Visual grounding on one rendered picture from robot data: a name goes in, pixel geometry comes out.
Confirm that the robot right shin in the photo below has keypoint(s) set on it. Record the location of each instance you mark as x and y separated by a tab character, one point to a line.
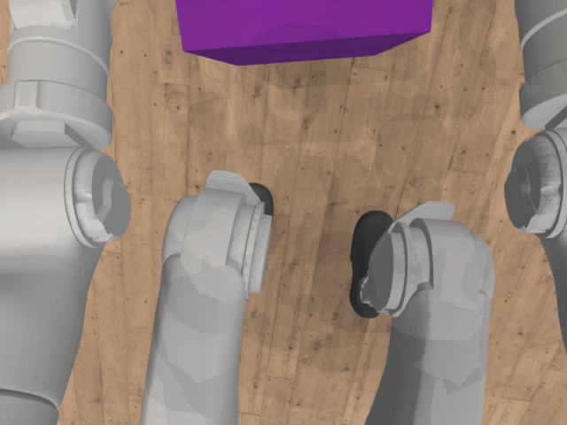
437	210

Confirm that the carton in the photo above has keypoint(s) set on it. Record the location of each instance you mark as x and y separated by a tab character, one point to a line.
254	32

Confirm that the robot right upper arm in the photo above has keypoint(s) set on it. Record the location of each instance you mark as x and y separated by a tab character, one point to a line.
536	201

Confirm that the robot left forearm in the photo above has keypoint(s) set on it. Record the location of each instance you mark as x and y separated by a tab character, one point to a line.
58	66

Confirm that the robot right forearm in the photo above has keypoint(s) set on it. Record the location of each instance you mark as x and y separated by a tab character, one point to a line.
542	28

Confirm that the robot left upper arm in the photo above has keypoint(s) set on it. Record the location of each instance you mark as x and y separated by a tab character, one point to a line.
59	207

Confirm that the robot left thigh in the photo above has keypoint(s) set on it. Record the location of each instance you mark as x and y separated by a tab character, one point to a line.
192	371

